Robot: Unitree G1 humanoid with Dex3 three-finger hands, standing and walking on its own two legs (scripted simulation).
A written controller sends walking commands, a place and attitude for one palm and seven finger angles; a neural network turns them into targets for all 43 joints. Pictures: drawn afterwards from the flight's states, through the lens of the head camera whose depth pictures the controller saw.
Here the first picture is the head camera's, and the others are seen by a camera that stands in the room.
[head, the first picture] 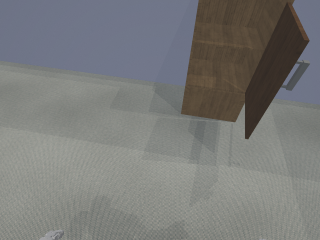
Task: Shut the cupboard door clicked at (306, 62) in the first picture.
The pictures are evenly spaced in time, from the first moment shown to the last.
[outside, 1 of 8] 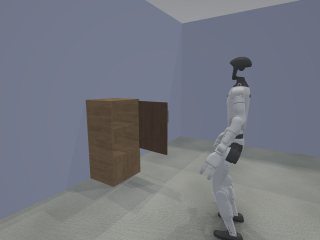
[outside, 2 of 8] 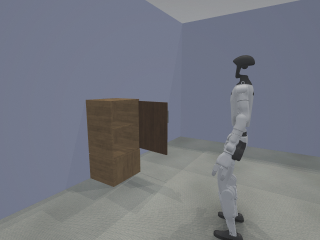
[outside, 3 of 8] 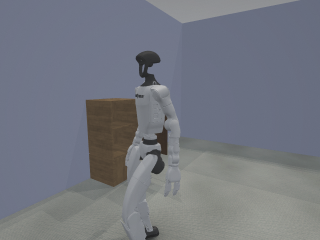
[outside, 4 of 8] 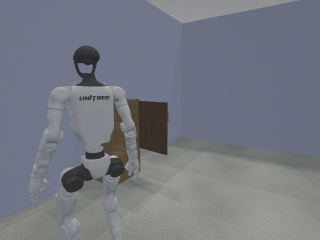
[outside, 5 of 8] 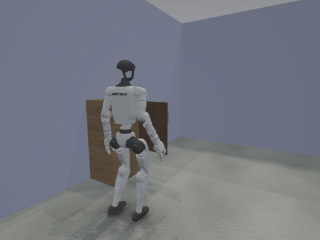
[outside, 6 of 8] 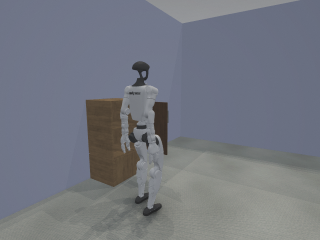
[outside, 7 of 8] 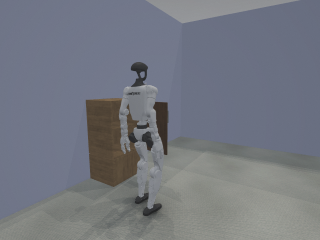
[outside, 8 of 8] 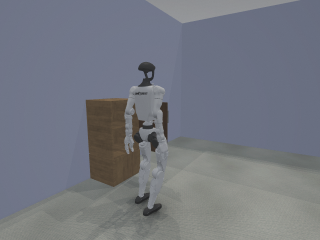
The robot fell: no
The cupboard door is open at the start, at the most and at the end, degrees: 84 84 84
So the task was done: no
